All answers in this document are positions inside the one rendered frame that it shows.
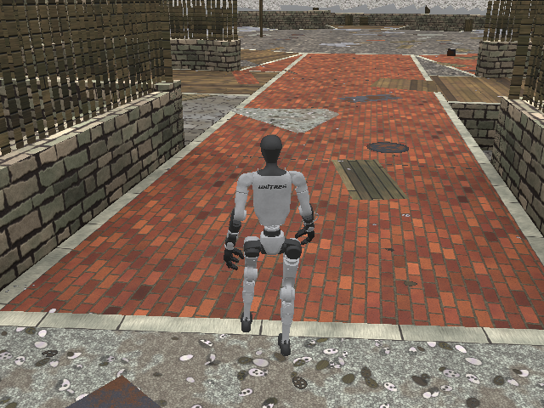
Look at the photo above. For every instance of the right robot thigh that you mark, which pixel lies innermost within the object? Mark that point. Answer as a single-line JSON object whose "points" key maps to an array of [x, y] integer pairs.
{"points": [[291, 256]]}

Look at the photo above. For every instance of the robot left hand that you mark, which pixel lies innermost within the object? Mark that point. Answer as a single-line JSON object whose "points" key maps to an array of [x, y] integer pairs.
{"points": [[228, 257]]}

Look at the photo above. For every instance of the robot right hand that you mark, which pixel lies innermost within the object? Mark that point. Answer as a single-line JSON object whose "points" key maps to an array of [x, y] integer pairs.
{"points": [[303, 231]]}

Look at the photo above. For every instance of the robot left forearm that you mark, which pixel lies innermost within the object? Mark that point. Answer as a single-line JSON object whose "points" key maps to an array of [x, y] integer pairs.
{"points": [[233, 232]]}

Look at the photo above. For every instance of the right robot upper arm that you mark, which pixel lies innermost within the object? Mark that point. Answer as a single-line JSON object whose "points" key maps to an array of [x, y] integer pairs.
{"points": [[302, 192]]}

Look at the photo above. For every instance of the left robot upper arm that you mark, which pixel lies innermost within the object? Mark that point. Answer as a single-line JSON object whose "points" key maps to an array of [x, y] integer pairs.
{"points": [[241, 194]]}

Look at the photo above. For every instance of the robot right forearm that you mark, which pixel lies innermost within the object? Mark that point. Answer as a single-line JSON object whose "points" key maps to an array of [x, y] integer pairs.
{"points": [[308, 221]]}

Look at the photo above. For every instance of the humanoid robot head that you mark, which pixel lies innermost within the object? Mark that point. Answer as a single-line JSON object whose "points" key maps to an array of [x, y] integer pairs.
{"points": [[271, 148]]}

